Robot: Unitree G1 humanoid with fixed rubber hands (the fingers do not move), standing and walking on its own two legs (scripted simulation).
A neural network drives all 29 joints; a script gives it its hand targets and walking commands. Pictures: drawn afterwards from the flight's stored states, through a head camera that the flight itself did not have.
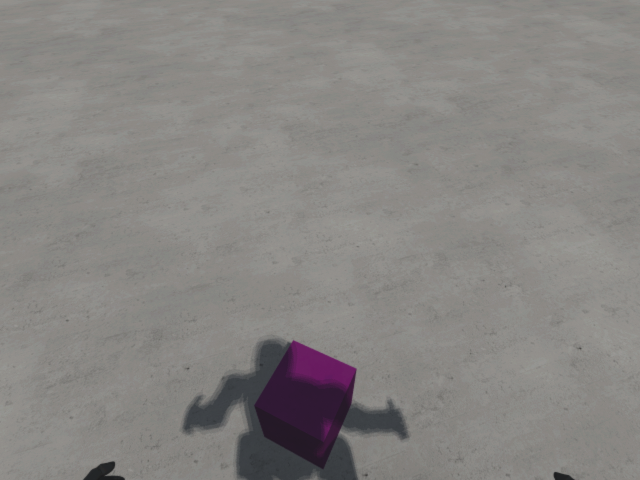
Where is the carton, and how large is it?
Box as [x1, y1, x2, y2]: [254, 340, 355, 468]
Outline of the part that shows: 293,340 254,405 264,436 323,468 351,402 355,368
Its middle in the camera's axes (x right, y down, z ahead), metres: -0.03 +0.47 +1.12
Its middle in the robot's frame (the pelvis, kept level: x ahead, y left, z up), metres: +0.48 +0.05 -0.66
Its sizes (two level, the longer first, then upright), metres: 0.210 0.200 0.250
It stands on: the floor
